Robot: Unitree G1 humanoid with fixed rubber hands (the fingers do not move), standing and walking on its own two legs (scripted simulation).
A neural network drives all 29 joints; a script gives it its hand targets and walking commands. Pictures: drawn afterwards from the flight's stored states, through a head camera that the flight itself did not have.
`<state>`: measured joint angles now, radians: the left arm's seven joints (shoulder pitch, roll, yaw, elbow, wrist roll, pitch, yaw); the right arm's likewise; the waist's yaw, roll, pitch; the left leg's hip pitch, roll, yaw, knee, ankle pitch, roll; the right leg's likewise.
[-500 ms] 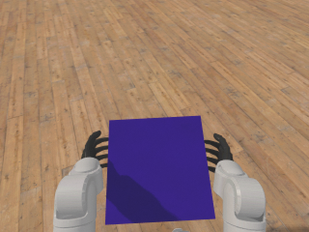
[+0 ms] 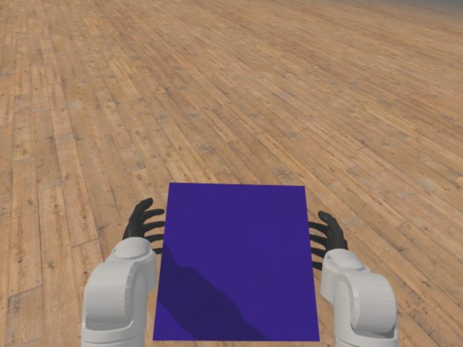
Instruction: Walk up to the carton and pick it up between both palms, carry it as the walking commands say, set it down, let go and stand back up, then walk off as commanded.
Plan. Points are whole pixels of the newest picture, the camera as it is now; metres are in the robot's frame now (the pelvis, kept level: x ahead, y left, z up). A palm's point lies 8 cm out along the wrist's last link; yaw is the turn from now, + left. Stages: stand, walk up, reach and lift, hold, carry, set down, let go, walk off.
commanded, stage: carry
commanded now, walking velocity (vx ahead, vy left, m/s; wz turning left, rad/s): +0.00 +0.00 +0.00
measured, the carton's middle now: (233, 261) +0.30 +0.00 +0.02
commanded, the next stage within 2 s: none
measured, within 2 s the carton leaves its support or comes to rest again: neither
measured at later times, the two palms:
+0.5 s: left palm (184, 281) +0.21 +0.07 +0.12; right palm (402, 290) +0.20 -0.23 +0.12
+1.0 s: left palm (167, 293) +0.19 +0.09 +0.11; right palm (388, 302) +0.19 -0.21 +0.11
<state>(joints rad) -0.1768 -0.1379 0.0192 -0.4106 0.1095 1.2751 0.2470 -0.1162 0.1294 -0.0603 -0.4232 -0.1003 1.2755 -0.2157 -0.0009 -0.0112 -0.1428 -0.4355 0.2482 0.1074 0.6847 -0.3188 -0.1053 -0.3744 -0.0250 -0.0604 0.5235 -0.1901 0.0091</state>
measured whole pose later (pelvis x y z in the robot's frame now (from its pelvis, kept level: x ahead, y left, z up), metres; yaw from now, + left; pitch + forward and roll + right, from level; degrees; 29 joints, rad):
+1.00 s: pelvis -0.06 -0.05 +0.01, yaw -1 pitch +3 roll +1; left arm -0.09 -0.13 0.04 -0.43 0.08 1.24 0.23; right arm -0.10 0.13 -0.02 -0.41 -0.10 1.28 -0.24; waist 0.00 -0.02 -0.13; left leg -0.38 0.03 0.13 0.53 -0.20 0.02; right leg -0.44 0.02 -0.06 0.47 -0.08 -0.05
